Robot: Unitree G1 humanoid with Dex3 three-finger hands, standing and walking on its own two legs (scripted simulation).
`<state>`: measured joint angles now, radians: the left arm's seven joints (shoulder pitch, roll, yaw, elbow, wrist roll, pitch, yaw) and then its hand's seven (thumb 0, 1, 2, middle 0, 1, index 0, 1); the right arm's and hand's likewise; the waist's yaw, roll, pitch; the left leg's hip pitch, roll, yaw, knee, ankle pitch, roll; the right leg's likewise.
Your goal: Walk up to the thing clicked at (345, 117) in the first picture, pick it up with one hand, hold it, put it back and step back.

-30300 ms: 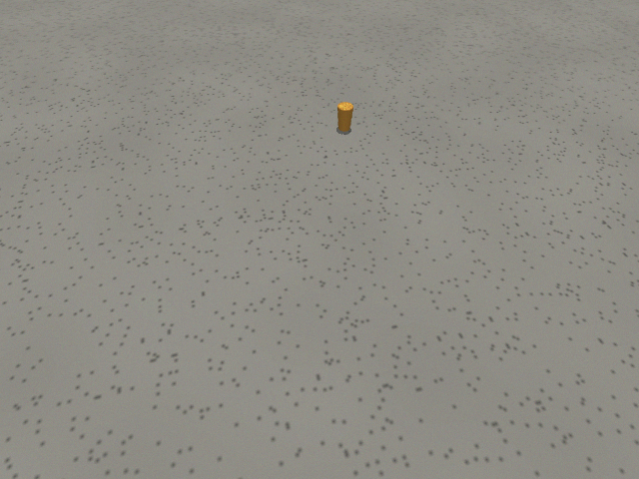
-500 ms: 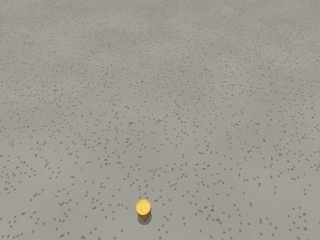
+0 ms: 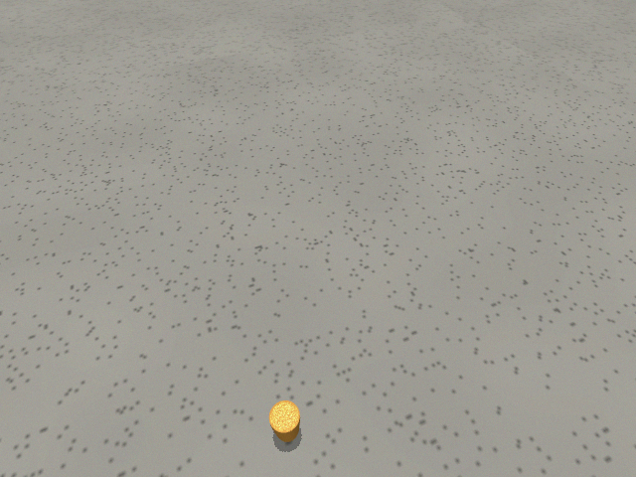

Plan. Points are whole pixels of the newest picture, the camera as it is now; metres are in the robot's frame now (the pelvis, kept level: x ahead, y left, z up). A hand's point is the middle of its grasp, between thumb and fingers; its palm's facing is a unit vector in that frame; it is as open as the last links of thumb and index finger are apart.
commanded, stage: stand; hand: left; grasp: from the side
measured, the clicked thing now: (286, 423) +0.39 +0.12 -0.72
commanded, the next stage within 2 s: step back in 0.20 s
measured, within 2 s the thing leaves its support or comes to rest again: neither
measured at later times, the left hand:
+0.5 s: hand out of the picture +0.07 +0.27 -0.17, palm faces -0.04 -0.92 -0.40, open 7.4 cm
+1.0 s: hand out of the picture +0.00 +0.27 -0.18, palm faces -0.11 -0.91 -0.40, open 7.4 cm
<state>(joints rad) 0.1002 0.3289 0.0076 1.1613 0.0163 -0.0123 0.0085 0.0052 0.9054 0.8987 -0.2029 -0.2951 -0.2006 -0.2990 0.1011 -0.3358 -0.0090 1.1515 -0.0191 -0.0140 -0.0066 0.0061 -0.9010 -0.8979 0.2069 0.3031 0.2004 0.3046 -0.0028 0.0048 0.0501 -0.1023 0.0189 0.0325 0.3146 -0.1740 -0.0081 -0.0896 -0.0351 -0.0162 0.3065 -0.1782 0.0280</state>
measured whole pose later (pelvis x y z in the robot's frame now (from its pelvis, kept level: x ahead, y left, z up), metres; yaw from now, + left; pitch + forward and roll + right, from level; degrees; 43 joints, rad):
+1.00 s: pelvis -0.14 +0.01 -0.03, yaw -5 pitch -2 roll +0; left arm 0.13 0.38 0.07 0.86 0.02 0.03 0.01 0.01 0.90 0.90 -0.20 -0.30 -0.20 -0.30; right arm 0.16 -0.37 -0.05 0.86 -0.02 0.03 -0.02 0.01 -0.90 -0.90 0.21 0.30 0.20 0.31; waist -0.02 0.00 0.19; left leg -0.37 0.03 0.04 0.73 -0.32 0.01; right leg -0.28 0.04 0.06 0.68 -0.37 0.00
